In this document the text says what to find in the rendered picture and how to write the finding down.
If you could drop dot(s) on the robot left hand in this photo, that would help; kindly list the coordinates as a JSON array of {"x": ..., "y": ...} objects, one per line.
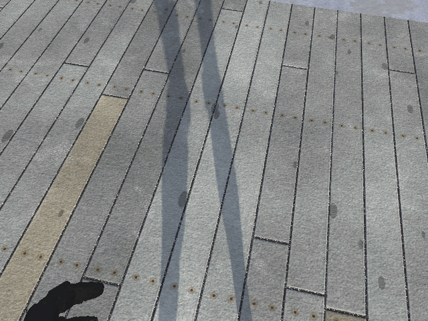
[{"x": 62, "y": 298}]

